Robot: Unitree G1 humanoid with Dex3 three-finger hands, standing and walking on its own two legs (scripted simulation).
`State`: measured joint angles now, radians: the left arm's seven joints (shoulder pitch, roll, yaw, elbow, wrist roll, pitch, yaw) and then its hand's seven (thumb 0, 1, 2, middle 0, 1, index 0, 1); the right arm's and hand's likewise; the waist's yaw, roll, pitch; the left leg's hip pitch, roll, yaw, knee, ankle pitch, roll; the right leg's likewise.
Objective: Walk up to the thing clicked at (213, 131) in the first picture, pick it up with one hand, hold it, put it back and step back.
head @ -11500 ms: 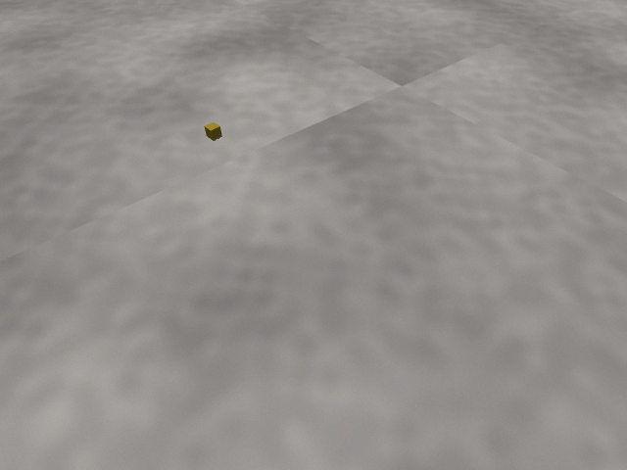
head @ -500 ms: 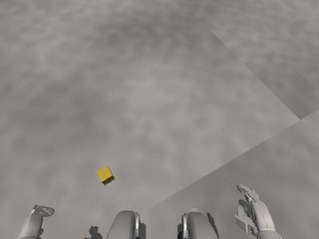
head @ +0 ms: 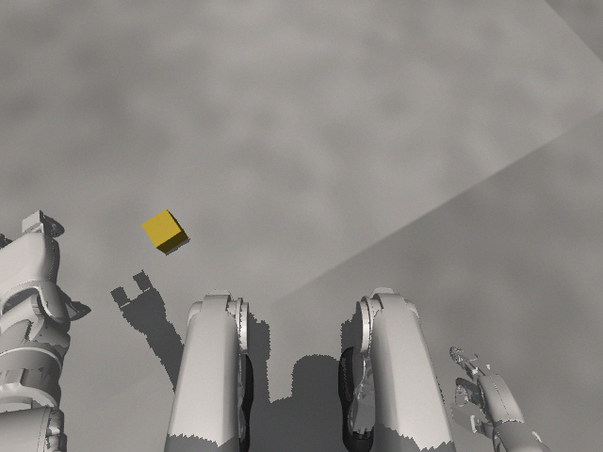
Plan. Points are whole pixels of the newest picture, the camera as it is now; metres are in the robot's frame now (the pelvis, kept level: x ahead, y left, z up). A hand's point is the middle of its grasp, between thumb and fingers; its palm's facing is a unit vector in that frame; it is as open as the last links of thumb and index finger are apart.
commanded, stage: rise first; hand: left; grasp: from above
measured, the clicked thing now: (165, 231) +0.48 +0.31 -0.42
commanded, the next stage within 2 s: none
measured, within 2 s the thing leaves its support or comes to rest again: neither
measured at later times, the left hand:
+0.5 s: hand (97, 254) +0.39 +0.35 -0.23, palm faces -0.32 -0.25 -0.91, open 13.5 cm
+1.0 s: hand (117, 243) +0.42 +0.35 -0.29, palm faces -0.28 -0.29 -0.92, open 13.7 cm
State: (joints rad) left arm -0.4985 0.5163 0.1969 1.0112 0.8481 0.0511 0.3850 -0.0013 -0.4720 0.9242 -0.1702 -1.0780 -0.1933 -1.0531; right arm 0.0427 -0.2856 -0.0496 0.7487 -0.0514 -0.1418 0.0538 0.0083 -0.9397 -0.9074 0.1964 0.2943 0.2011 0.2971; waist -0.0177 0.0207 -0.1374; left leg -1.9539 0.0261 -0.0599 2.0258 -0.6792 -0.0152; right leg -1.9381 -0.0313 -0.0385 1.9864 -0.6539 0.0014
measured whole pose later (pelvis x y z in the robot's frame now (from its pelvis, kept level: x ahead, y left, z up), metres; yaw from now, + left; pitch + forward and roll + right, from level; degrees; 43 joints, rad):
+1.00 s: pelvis +0.00 +0.01 -0.12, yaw -4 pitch +34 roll -7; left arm -0.94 0.72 0.36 1.56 0.96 0.07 0.54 0.00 -0.50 0.96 -0.11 -1.10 -0.14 -1.07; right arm 0.12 -0.29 0.03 0.85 -0.15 -0.23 0.22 0.00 -0.91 -0.90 0.19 0.29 0.20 0.30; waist -0.18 0.01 -0.03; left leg -2.31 0.02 -0.10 2.41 -0.70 0.01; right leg -2.27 -0.02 -0.05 2.32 -0.66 0.03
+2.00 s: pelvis +0.00 +0.01 -0.13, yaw -6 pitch +34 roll -9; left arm -1.00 0.79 0.36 1.64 0.99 0.06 0.56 0.00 -0.54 0.98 -0.12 -1.09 -0.13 -1.08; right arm 0.14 -0.32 0.08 0.83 -0.17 -0.26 0.30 0.00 -0.93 -0.91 0.19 0.29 0.20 0.30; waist -0.23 -0.01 0.01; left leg -2.36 0.01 -0.14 2.48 -0.72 0.01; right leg -2.29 -0.02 -0.08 2.36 -0.66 0.04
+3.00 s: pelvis -0.01 +0.01 -0.13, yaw -6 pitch +33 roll -9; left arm -1.00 0.79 0.37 1.62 0.97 0.10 0.55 0.00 -0.53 0.97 -0.12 -1.12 -0.14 -1.10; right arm 0.15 -0.34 0.07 0.84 -0.18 -0.31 0.33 0.00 -0.93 -0.91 0.19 0.29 0.20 0.30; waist -0.23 0.00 0.01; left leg -2.35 0.01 -0.14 2.47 -0.70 0.01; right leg -2.29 -0.01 -0.08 2.35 -0.64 0.03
